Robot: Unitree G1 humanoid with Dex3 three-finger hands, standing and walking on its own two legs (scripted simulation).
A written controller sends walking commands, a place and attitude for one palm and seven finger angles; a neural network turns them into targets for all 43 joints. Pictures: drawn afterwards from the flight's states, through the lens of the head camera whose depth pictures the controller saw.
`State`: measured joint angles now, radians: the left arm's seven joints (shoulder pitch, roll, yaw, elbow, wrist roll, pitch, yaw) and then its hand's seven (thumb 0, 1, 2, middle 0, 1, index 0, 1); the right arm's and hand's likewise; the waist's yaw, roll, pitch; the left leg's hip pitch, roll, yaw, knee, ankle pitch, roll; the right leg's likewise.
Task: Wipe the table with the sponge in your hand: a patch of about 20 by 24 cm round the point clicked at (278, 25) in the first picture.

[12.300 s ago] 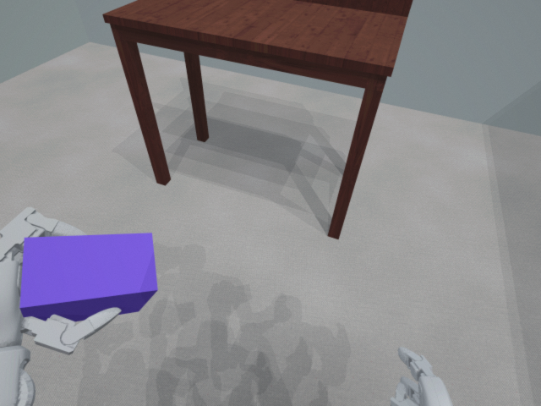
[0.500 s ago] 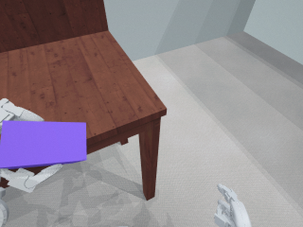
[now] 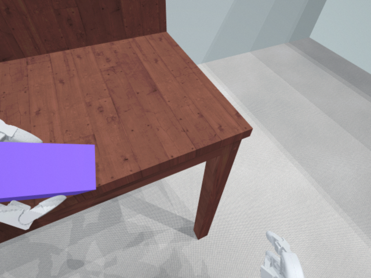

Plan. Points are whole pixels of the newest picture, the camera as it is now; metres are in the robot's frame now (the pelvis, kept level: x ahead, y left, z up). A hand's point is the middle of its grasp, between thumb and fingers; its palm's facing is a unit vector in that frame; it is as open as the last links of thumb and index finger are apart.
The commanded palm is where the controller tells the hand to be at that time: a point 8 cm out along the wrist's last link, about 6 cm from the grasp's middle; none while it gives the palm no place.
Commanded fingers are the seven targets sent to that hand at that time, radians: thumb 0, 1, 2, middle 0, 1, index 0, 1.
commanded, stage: shuffle to correct the standing spot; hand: left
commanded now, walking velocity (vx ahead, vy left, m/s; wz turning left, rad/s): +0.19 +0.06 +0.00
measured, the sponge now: (57, 173) +0.24 +0.22 +0.17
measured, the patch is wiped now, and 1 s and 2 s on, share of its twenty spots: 0.00 0.00 0.00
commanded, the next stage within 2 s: come to a stop and stand still in 0.42 s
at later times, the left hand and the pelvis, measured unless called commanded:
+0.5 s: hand out of the picture +0.26 +0.32 +0.19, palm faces +0.43 -0.81 -0.40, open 10.8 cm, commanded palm +0.19 +0.35 +0.19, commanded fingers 0.00 0.10 1.30 -1.20 -1.60 -1.20 -1.60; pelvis +0.03 +0.06 +0.01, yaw +1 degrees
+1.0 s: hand (22, 145) +0.27 +0.28 +0.18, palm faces +0.43 -0.82 -0.39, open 10.8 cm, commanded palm +0.22 +0.32 +0.19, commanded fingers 0.00 0.10 1.30 -1.20 -1.60 -1.20 -1.60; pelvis +0.06 +0.04 +0.01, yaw +1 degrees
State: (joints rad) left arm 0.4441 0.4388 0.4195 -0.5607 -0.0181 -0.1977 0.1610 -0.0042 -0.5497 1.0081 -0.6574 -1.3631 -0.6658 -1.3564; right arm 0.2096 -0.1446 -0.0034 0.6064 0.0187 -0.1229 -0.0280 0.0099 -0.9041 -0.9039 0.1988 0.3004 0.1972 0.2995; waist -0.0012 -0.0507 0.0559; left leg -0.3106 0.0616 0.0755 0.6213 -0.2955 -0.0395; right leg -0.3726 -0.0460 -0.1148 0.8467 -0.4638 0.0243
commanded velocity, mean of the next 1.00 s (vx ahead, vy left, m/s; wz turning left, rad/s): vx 0.03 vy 0.01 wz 0.00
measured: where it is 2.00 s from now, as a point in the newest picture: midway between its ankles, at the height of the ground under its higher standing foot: outside the picture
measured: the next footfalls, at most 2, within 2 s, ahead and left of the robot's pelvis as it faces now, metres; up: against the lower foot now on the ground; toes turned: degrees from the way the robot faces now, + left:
right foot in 0.04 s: +0.04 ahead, -0.06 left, +0.00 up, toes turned -8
left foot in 0.36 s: +0.09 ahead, +0.21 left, +0.00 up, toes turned +7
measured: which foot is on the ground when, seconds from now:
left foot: down 0.00-0.06, up 0.08-0.34, down 0.36-0.70, up 0.72-0.96, down 0.98-1.00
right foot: up 0.00-0.02, down 0.04-0.36, up 0.38-0.64, down 0.66-1.00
